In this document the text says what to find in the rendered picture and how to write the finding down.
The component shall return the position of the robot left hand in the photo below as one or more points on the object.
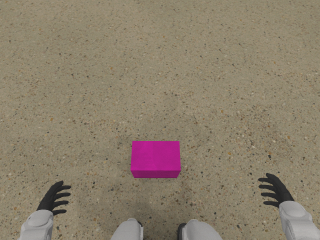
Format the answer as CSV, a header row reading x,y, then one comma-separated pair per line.
x,y
48,203

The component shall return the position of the carton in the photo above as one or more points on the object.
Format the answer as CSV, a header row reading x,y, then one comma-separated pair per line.
x,y
155,159

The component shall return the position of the right robot forearm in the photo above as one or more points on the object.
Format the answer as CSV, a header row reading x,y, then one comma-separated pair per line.
x,y
297,223

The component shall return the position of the robot right shin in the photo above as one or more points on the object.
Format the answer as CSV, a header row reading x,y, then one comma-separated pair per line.
x,y
192,220

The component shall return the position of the left robot forearm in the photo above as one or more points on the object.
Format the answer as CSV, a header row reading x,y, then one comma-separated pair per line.
x,y
38,226

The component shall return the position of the left robot thigh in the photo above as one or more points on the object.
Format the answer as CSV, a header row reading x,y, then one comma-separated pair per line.
x,y
129,230

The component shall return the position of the robot right hand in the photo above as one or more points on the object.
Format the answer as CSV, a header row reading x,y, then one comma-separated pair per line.
x,y
281,193

